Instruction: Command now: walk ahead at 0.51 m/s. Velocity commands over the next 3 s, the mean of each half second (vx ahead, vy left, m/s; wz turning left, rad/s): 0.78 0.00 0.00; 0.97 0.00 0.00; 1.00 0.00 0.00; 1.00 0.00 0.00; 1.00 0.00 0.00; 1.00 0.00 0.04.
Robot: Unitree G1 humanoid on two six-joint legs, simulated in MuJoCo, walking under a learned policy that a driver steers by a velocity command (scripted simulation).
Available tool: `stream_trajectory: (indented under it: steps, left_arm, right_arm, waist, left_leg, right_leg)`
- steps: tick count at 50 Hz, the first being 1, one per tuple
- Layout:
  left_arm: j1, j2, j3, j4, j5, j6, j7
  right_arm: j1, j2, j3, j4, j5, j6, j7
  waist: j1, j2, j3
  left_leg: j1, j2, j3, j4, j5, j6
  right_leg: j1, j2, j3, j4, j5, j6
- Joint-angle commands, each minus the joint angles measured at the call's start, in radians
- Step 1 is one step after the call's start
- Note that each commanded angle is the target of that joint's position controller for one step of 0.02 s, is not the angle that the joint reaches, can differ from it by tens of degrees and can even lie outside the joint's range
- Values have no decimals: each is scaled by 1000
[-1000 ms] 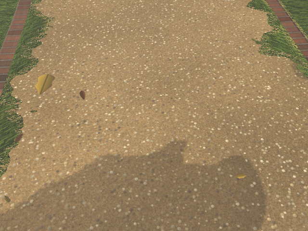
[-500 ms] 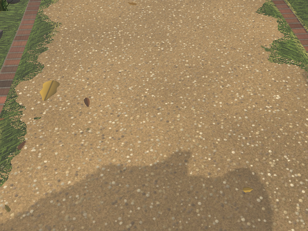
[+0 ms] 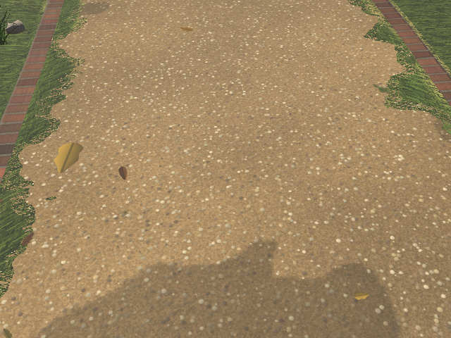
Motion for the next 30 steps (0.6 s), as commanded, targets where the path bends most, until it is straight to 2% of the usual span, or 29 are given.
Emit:
stream_trajectory:
  steps: [1,3,4,5,6,8,9,10,11,12,13,14,15,16,17,18,19,21,24,26,30]
  left_arm:
    - [-121,89,25,-89,-1,-57,-13]
    - [-151,53,16,-101,-2,-61,-14]
    - [-167,29,4,-135,87,-20,-59]
    - [-181,27,6,-150,87,0,-73]
    - [-181,44,9,-164,75,11,-78]
    - [-147,71,13,-182,61,13,-75]
    - [-88,82,17,-173,57,6,-70]
    - [20,97,26,-145,59,-4,-62]
    - [225,136,46,-80,62,-23,-49]
    - [429,248,69,-41,87,-40,-31]
    - [366,258,54,-53,89,-40,-31]
    - [203,224,43,-99,80,-35,-33]
    - [120,171,30,-132,67,-43,-41]
    - [95,152,24,-135,58,-50,-45]
    - [93,130,15,-134,52,-59,-40]
    - [111,113,8,-123,54,-67,-36]
    - [144,100,5,-108,53,-73,-33]
    - [206,100,3,-92,50,-79,-32]
    - [281,94,-5,-84,44,-87,-34]
    - [301,85,-12,-83,44,-92,-30]
    - [332,105,-16,-66,39,-97,-15]
  right_arm:
    - [0,-108,-18,-61,7,-30,5]
    - [8,-131,-22,-75,6,-27,0]
    - [46,-134,-24,-58,-60,-21,9]
    - [40,-142,-28,-64,-65,-18,12]
    - [37,-158,-33,-72,-57,-19,15]
    - [9,-182,-41,-89,-38,-23,21]
    - [-21,-190,-46,-98,-32,-23,24]
    - [-51,-188,-48,-108,-32,-25,26]
    - [-67,-156,-38,-114,-47,-28,31]
    - [-136,-60,-12,-164,-68,-35,34]
    - [-128,-5,-6,-220,-31,-48,44]
    - [-135,-50,-10,-224,-34,-49,52]
    - [-144,-88,-17,-222,-39,-52,65]
    - [-111,-83,-18,-207,-47,-47,73]
    - [-108,-78,-18,-205,-63,-34,78]
    - [-108,-65,-15,-208,-68,-18,88]
    - [-133,-59,-12,-218,-64,-4,93]
    - [-210,-58,-10,-242,-56,14,93]
    - [-365,-65,-6,-298,-51,19,92]
    - [-441,-58,2,-328,-43,16,93]
    - [-523,-47,18,-367,-36,11,93]
  waist:
    - [-1,45,100]
    - [-7,84,91]
    - [-7,105,93]
    - [-6,129,115]
    - [-6,133,119]
    - [15,128,133]
    - [50,102,130]
    - [104,56,111]
    - [196,-60,36]
    - [279,-338,-33]
    - [185,-439,-12]
    - [101,-250,53]
    - [69,-120,44]
    - [32,-81,25]
    - [16,-81,25]
    - [9,-102,39]
    - [11,-95,70]
    - [26,-61,118]
    - [62,-51,161]
    - [68,-57,185]
    - [66,-71,198]
  left_leg:
    - [94,304,-346,-302,-287,123]
    - [5,251,-248,-305,-219,106]
    - [-62,216,-194,-322,-256,108]
    - [-112,210,-169,-323,-254,106]
    - [-133,220,-165,-322,-268,111]
    - [-172,258,-178,-306,-312,123]
    - [-204,260,-168,-264,-322,124]
    - [-256,237,-136,-165,-287,119]
    - [-348,163,-63,117,-145,108]
    - [-517,56,37,597,-143,69]
    - [-779,-75,-98,845,-195,77]
    - [-837,29,-156,953,-64,93]
    - [-791,85,-139,929,56,86]
    - [-716,125,-121,878,107,63]
    - [-672,146,-103,849,124,40]
    - [-661,155,-86,847,147,19]
    - [-687,157,-71,848,173,5]
    - [-762,159,-44,807,223,-11]
    - [-787,141,5,651,277,-31]
    - [-747,125,36,508,317,-31]
    - [-620,82,100,272,349,26]
  right_leg:
    - [-327,-98,48,-4,93,5]
    - [-199,-70,-1,-146,143,38]
    - [-106,-27,-56,-227,121,54]
    - [-39,-15,-75,-288,120,58]
    - [9,-6,-93,-325,111,56]
    - [100,-14,-104,-383,130,36]
    - [179,-7,-114,-414,134,26]
    - [306,14,-127,-439,113,18]
    - [533,15,-86,-475,43,7]
    - [649,-224,262,-634,-330,-9]
    - [636,-348,773,-881,-640,-58]
    - [548,-369,714,-852,-613,-75]
    - [476,-319,569,-811,-452,-69]
    - [421,-267,447,-820,-330,-62]
    - [379,-228,374,-845,-262,-55]
    - [353,-208,328,-866,-216,-61]
    - [348,-191,295,-881,-164,-67]
    - [368,-168,231,-899,-49,-75]
    - [382,-144,150,-941,118,-99]
    - [393,-133,103,-967,244,-106]
    - [514,-152,16,-1002,632,-97]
